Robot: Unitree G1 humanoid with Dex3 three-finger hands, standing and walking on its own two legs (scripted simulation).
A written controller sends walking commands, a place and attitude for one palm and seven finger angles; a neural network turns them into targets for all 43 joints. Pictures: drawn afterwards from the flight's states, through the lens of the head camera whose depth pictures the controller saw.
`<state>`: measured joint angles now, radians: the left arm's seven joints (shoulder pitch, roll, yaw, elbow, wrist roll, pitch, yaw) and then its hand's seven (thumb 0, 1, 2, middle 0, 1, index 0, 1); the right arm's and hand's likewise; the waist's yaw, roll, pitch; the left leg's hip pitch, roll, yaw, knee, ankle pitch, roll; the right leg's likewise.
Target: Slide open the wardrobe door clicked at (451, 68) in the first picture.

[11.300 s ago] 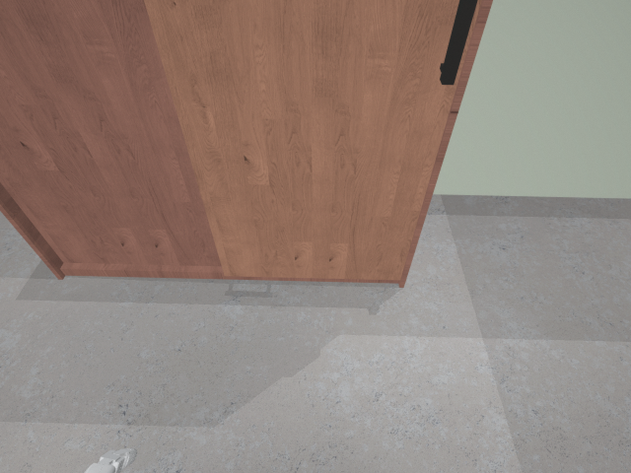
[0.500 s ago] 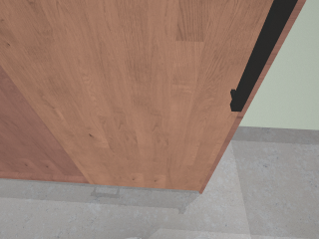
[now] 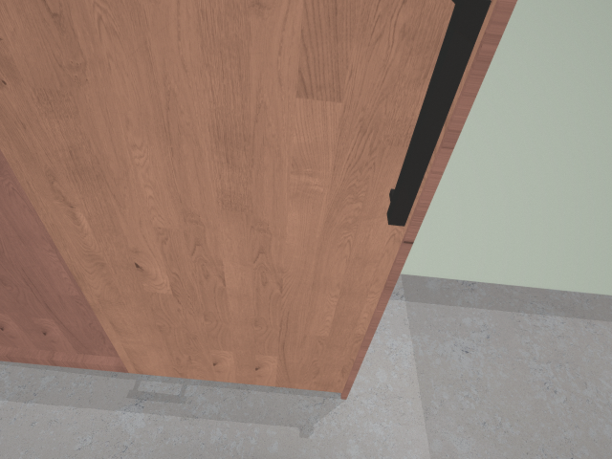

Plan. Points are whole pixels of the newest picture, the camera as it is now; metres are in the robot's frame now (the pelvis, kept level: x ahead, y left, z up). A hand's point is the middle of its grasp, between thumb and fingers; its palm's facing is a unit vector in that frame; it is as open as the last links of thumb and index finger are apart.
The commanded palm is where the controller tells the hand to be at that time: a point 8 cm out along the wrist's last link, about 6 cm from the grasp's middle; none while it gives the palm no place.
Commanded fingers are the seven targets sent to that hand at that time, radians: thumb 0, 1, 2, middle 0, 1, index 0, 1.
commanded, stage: come to a stop and stand still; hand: right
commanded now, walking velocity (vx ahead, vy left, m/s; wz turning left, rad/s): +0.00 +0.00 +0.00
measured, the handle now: (423, 124) +0.47 -0.11 +0.25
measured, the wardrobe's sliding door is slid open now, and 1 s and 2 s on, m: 0.00 0.00 0.00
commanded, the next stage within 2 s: look again from close up in 1.10 s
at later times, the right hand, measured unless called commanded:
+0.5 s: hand out of the picture +0.04 -0.18 -0.15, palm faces +0.04 +0.97 -0.23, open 7.3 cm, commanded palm none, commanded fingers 0.00 -0.90 -0.90 0.20 0.30 0.20 0.30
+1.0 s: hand out of the picture +0.09 -0.16 -0.16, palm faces +0.05 +0.97 -0.22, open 7.3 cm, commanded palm none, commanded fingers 0.00 -0.90 -0.90 0.20 0.30 0.20 0.30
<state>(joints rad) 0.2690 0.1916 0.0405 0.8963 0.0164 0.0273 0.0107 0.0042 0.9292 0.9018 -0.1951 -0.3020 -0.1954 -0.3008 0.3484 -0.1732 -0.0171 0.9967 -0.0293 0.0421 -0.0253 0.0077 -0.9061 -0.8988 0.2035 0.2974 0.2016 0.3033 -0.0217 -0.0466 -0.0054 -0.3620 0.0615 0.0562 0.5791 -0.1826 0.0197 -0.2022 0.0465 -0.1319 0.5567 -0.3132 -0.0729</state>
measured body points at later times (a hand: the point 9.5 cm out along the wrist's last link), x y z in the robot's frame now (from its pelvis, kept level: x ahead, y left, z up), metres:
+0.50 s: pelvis +0.03 +0.00 +0.01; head +0.03 +0.03 +0.46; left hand +0.01 +0.22 -0.16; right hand +0.04 -0.23 -0.14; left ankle +0.09 +0.11 -0.73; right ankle +0.00 -0.07 -0.73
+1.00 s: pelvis +0.07 +0.02 +0.01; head +0.08 +0.03 +0.46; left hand +0.08 +0.24 -0.15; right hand +0.09 -0.21 -0.14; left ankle +0.09 +0.11 -0.73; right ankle +0.00 -0.07 -0.73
